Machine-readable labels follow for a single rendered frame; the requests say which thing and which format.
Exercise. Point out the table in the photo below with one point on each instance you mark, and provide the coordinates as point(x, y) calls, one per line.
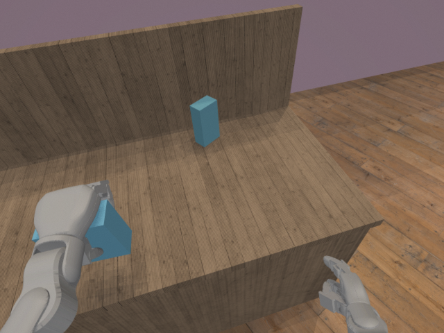
point(221, 235)

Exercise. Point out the robot left hand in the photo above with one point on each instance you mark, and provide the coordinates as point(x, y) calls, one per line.
point(71, 211)

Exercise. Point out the robot left forearm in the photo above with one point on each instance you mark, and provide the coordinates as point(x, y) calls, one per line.
point(48, 302)

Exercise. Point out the robot right hand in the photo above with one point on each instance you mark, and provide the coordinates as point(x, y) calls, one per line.
point(337, 296)

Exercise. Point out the sponge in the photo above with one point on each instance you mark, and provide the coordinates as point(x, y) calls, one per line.
point(107, 231)

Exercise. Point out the robot right forearm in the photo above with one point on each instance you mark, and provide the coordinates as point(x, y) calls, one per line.
point(363, 318)

